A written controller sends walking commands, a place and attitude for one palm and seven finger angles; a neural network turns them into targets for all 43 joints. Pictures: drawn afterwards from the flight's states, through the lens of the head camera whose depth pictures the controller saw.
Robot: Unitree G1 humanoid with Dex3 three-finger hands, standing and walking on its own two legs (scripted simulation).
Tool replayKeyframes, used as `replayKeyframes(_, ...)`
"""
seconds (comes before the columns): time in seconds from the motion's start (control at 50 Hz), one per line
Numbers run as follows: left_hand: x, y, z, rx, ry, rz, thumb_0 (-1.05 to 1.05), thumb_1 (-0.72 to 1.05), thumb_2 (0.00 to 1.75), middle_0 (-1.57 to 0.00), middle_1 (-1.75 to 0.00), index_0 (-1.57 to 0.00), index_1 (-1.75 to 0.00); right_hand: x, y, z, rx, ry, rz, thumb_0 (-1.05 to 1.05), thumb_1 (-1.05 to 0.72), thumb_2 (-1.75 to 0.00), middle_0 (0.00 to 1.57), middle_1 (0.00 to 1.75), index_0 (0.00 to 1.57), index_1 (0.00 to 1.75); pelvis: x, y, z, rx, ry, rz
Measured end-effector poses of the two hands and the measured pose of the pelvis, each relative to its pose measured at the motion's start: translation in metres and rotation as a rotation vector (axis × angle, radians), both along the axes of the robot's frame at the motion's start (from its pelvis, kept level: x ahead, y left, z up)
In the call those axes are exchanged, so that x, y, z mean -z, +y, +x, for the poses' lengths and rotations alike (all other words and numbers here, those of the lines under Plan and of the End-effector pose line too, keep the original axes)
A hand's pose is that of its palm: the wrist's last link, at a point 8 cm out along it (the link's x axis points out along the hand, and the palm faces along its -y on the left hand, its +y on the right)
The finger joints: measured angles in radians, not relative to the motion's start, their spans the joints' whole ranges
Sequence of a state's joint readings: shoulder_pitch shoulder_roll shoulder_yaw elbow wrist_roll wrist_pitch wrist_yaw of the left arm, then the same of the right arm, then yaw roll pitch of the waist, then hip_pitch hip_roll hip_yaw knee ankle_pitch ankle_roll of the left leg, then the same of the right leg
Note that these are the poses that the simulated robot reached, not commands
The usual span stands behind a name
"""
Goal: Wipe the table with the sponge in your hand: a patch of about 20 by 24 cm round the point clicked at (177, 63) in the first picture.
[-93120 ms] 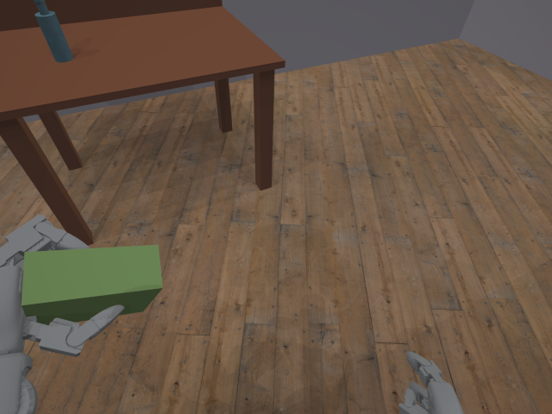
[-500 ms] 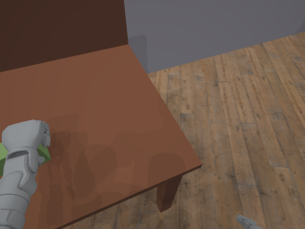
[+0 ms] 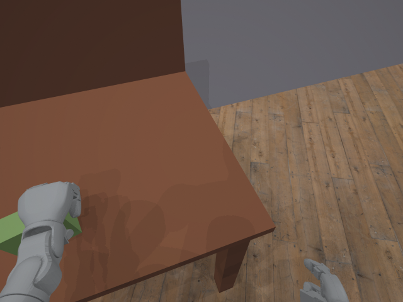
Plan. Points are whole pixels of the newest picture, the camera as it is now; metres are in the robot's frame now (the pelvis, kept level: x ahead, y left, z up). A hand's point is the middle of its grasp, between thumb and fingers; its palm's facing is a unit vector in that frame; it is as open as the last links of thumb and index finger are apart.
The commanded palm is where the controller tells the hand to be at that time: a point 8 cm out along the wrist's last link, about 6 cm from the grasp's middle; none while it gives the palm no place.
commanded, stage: wipe back along the first lane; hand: left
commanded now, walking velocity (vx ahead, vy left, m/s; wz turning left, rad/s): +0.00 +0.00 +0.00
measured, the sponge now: (45, 231) +0.24 +0.37 -0.03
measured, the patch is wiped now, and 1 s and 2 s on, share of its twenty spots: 1.00 1.00 1.00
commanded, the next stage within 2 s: lift the sponge slowly off the table in 0.82 s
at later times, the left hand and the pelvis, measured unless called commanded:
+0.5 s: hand (64, 241) +0.21 +0.29 +0.02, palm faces -0.04 -0.04 -1.00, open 6.6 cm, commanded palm +0.16 +0.28 +0.04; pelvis +0.00 -0.02 +0.00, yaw +0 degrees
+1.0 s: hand (65, 257) +0.19 +0.28 +0.01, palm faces -0.04 -0.04 -1.00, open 6.6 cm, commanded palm +0.14 +0.27 +0.04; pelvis -0.01 -0.02 +0.00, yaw -1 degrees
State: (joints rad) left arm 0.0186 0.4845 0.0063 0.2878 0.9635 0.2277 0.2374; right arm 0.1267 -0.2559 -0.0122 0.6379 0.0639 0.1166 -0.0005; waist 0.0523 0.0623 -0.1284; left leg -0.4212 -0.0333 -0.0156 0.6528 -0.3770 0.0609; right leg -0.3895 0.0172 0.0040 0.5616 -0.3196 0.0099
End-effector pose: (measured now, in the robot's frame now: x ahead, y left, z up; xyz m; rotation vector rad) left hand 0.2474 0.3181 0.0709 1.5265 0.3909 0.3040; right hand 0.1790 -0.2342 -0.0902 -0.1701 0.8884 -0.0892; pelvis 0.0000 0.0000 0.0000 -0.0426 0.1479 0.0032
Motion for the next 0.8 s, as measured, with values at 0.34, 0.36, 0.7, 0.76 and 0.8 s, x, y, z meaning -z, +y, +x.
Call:
replayKeyframes(0.34, 0.0, -0.026, -0.035, -0.005, -0.008, 0.008, 0.02, -0.29, 1.05, -0.7, -1.45, -1.21, -1.6, 0.004, -0.006, 0.006, -0.011, -0.028, 0.032, 0.01, -0.9, -0.9, 0.2, 0.3, 0.2, 0.3, 0.0, -0.012, 0.0, 0.003, -0.016, 0.011)
replayKeyframes(0.36, 0.0, -0.028, -0.037, -0.006, -0.009, 0.007, 0.02, -0.29, 1.05, -0.7, -1.45, -1.21, -1.6, 0.004, -0.007, 0.006, -0.011, -0.03, 0.033, 0.01, -0.9, -0.9, 0.2, 0.3, 0.2, 0.3, 0.0, -0.012, 0.0, 0.004, -0.018, 0.012)
replayKeyframes(0.7, 0.0, -0.041, -0.069, -0.01, -0.007, -0.022, 0.03, -0.29, 1.06, -0.7, -1.46, -1.21, -1.6, -0.008, -0.019, 0.009, -0.008, -0.09, 0.018, 0.01, -0.9, -0.9, 0.2, 0.3, 0.2, 0.3, -0.002, -0.022, -0.007, 0.014, -0.053, 0.021)
replayKeyframes(0.76, 0.0, -0.043, -0.073, -0.007, -0.01, -0.022, 0.03, -0.29, 1.06, -0.7, -1.46, -1.21, -1.6, -0.009, -0.019, 0.009, -0.009, -0.095, 0.018, 0.01, -0.9, -0.9, 0.2, 0.3, 0.2, 0.3, -0.002, -0.022, -0.008, 0.016, -0.055, 0.021)
replayKeyframes(0.8, 0.0, -0.044, -0.076, -0.002, -0.011, -0.022, 0.03, -0.29, 1.06, -0.7, -1.46, -1.21, -1.6, -0.009, -0.018, 0.009, -0.01, -0.098, 0.02, 0.01, -0.9, -0.9, 0.2, 0.3, 0.2, 0.3, -0.002, -0.022, -0.009, 0.018, -0.055, 0.021)
